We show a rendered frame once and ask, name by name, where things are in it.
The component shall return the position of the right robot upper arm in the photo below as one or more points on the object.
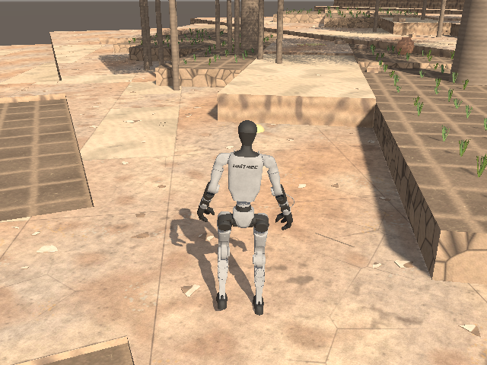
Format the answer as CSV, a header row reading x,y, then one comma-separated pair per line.
x,y
269,162

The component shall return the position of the robot right forearm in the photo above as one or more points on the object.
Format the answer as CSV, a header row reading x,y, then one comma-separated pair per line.
x,y
283,202

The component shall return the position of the robot foot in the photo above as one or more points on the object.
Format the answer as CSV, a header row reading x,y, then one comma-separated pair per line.
x,y
258,308
222,304

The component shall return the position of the right robot hand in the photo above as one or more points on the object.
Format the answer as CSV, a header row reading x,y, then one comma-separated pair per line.
x,y
287,218

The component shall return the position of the right robot foot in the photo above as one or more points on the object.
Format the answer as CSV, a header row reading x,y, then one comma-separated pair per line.
x,y
258,308

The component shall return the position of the left robot upper arm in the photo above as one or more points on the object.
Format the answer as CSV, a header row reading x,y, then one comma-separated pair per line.
x,y
221,160

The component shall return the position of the robot left forearm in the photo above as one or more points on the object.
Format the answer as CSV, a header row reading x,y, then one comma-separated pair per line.
x,y
206,199

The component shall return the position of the left robot foot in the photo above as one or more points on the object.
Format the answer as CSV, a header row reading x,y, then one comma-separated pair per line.
x,y
222,304

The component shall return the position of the left robot hand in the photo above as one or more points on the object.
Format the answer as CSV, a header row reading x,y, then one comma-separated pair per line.
x,y
206,211

